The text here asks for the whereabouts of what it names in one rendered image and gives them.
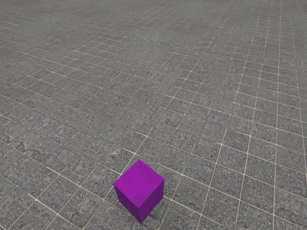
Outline carton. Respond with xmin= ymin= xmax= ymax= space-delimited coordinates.
xmin=113 ymin=159 xmax=164 ymax=224

